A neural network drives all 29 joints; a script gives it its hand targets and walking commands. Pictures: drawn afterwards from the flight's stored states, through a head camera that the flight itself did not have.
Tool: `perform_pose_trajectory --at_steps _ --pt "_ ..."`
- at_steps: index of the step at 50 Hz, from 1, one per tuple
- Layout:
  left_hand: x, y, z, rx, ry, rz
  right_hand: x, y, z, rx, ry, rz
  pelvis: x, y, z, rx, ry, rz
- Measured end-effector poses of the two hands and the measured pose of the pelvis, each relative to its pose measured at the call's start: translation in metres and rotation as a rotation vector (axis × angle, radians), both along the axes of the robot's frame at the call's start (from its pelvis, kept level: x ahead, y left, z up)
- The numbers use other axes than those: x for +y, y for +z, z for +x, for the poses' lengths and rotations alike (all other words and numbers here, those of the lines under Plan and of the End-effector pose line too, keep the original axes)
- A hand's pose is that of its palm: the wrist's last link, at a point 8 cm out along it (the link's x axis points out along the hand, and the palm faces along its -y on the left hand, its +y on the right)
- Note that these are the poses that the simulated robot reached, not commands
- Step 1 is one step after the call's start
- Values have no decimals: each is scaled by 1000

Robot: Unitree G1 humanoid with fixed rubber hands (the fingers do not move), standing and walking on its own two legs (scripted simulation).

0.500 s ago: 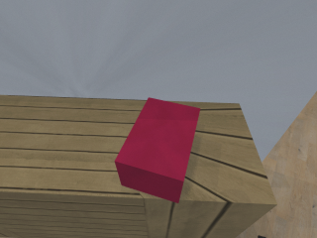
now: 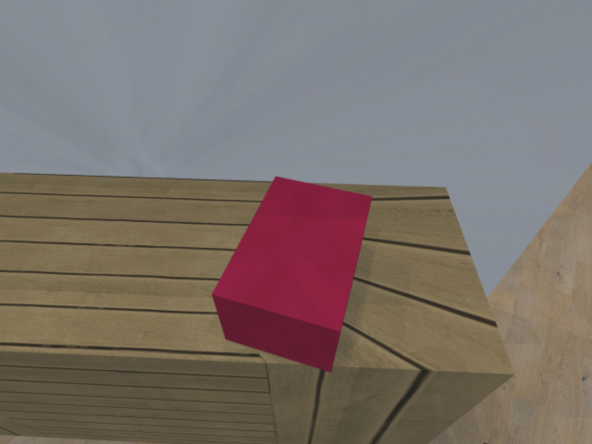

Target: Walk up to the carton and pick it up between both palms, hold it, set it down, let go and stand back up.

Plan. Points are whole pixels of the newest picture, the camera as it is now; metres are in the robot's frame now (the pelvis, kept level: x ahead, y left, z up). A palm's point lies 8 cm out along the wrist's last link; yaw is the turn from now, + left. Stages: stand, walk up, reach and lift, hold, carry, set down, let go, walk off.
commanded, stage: stand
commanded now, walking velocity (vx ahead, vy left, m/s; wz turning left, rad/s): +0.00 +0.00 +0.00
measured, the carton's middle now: (300, 265) +0.41 +0.00 -0.04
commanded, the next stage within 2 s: none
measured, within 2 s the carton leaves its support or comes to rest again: neither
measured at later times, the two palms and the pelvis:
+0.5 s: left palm out of the picture +0.06 +0.29 -0.11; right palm out of the picture +0.08 -0.29 -0.11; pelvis +0.00 +0.00 +0.00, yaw +0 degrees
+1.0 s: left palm out of the picture +0.07 +0.29 -0.11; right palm out of the picture +0.07 -0.29 -0.11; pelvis +0.00 +0.00 +0.00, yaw +0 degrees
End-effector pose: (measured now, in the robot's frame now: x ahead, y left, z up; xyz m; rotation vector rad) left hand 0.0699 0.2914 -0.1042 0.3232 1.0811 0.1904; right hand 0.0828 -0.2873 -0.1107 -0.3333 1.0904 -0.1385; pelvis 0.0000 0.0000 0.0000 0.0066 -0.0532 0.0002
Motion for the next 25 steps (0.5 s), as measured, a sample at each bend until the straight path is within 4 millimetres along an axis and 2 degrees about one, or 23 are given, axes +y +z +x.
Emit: perform_pose_trajectory --at_steps 25 --pt "-1 -2 -6 22 6 2 -2 -2 -7 21 -5 1 -2 0 -3 -4 0 3"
